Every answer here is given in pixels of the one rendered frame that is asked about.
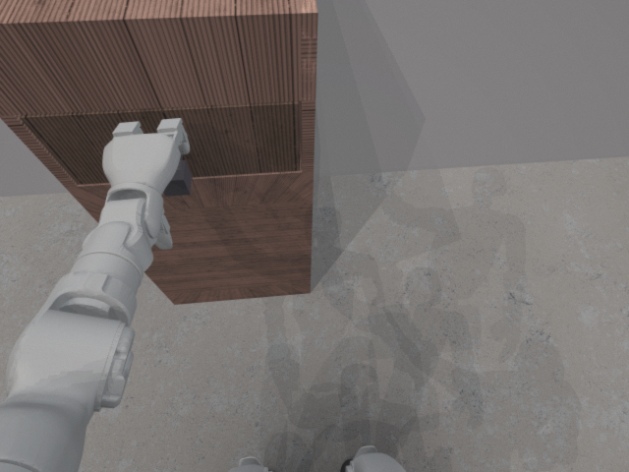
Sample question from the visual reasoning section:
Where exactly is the handle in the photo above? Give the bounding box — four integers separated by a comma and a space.
163, 154, 192, 197

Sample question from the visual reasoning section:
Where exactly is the robot left forearm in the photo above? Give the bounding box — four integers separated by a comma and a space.
5, 182, 163, 397

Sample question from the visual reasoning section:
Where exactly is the right robot thigh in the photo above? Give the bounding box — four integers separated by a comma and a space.
346, 453, 406, 472

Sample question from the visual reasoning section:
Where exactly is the robot left upper arm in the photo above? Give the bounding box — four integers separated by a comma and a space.
0, 310, 135, 472

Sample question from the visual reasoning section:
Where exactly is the cabinet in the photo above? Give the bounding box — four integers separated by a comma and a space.
0, 0, 318, 305

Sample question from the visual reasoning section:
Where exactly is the robot left hand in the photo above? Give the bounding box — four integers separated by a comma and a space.
102, 118, 190, 250

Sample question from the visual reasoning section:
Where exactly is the right robot shin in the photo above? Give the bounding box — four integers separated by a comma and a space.
353, 445, 377, 461

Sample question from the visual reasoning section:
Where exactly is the drawer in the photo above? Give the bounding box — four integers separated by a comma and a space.
20, 101, 300, 185

